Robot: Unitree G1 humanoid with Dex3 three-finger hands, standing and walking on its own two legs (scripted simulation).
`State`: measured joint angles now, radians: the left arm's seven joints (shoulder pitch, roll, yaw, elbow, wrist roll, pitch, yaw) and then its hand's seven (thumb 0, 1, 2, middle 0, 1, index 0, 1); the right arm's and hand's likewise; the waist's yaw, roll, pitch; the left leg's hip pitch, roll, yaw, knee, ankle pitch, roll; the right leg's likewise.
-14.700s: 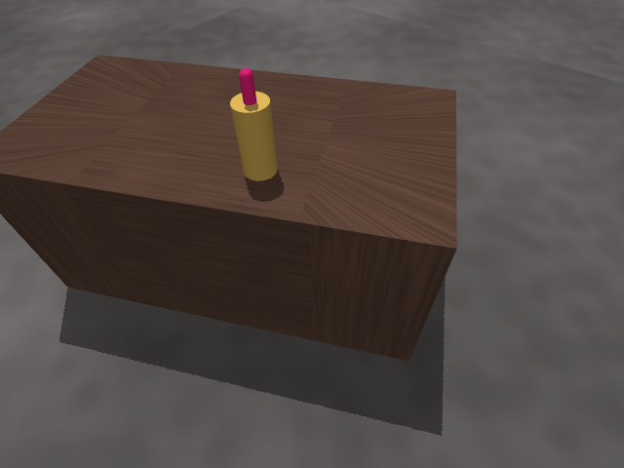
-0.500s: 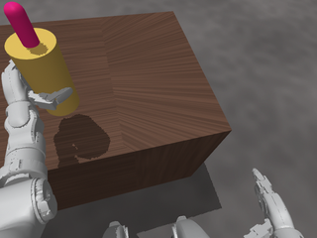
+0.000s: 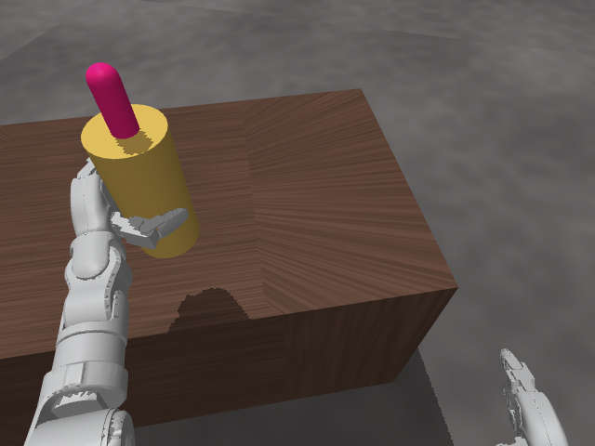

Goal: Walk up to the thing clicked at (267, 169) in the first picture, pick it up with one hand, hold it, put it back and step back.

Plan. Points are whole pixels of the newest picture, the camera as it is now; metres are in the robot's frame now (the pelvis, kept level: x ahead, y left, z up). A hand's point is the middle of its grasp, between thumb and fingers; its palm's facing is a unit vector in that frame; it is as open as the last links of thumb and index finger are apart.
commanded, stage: lift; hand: left
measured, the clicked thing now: (142, 169) +0.43 +0.18 +0.16
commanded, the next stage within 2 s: hold in 0.82 s
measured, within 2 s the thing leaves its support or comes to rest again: neither
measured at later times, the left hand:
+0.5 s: hand (136, 212) +0.35 +0.17 +0.17, palm faces +0.22 -0.98 +0.00, open 11.7 cm
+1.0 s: hand (123, 217) +0.33 +0.17 +0.19, palm faces +0.22 -0.98 +0.00, open 11.7 cm
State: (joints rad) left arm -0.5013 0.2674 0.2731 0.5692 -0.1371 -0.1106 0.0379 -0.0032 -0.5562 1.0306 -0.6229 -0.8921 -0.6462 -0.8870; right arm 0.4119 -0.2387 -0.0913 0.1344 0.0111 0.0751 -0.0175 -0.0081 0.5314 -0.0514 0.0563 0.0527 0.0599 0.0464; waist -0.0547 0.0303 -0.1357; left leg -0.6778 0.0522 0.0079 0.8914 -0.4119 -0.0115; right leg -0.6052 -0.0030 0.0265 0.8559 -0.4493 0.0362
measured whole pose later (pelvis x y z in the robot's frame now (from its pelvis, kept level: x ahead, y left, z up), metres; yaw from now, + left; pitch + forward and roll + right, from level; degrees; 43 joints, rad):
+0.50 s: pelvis -0.02 -0.01 +0.02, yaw +1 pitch +4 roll +0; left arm -0.33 0.21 0.21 0.23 -0.16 0.13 0.07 0.00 -0.56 1.03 -0.63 -0.89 -0.65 -0.88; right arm 0.36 -0.22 -0.09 0.34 0.03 -0.02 -0.08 -0.01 0.53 -0.05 0.06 0.05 0.06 0.05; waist -0.02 0.04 -0.08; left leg -0.48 0.04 0.01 0.75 -0.33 -0.02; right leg -0.42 -0.02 0.02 0.75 -0.39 0.03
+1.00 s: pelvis -0.02 -0.01 +0.03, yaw +1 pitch +0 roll +0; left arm -0.26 0.19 0.21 0.07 -0.17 0.24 0.06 0.00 -0.56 1.03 -0.62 -0.89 -0.65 -0.89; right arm 0.31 -0.22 -0.08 0.47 0.03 -0.11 -0.08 -0.01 0.51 -0.06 0.05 0.05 0.06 0.05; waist -0.01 0.04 -0.06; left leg -0.37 0.03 0.00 0.66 -0.29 -0.02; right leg -0.31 -0.02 0.01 0.66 -0.35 0.03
